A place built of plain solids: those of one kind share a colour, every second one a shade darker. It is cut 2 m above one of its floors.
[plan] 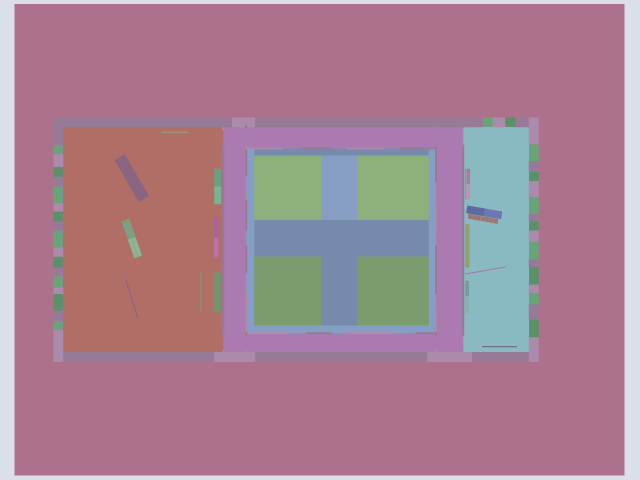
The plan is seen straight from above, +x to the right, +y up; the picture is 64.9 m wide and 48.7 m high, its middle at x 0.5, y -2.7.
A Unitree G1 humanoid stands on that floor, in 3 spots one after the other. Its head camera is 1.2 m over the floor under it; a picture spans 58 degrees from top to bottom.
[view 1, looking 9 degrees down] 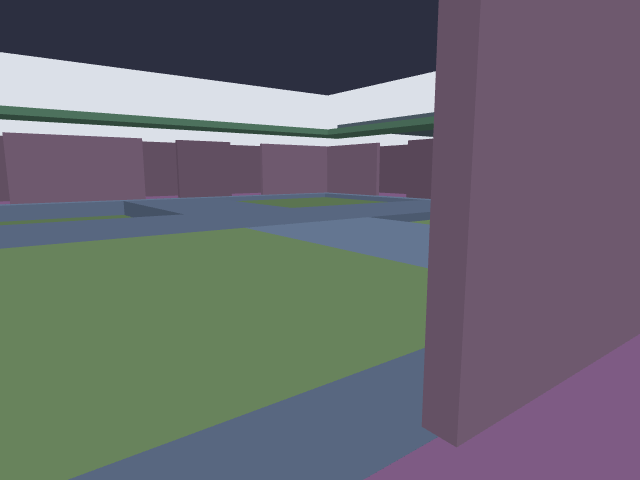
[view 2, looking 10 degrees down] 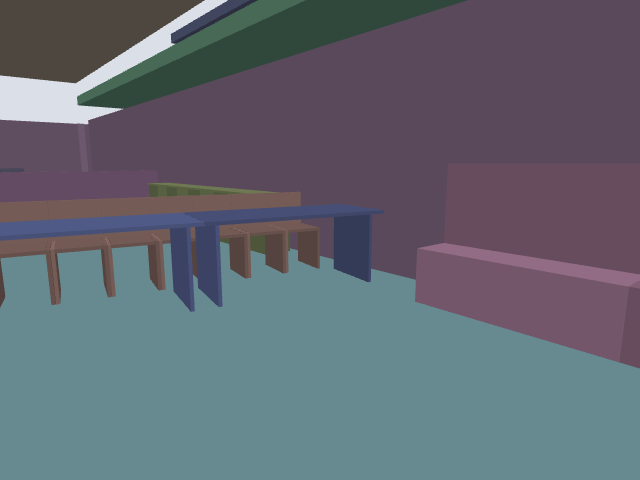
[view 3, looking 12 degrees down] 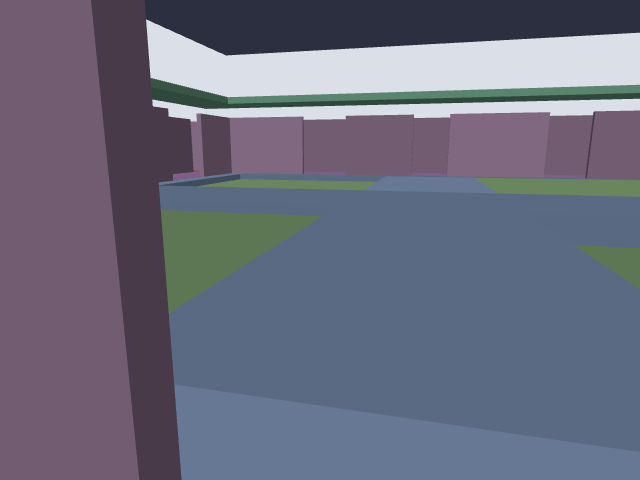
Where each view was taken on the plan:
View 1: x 8.55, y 7.71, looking -127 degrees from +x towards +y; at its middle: floor_gang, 7.67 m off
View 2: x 18.72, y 3.71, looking -130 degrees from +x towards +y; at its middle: wall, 5.69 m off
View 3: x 2.45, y -13.17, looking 104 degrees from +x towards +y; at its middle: floor_gang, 5.78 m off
